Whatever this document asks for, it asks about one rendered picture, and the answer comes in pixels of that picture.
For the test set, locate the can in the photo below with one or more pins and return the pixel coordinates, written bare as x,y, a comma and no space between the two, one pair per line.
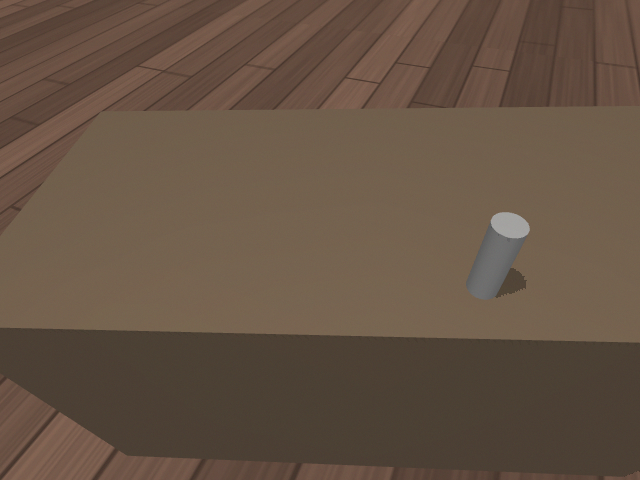
502,242

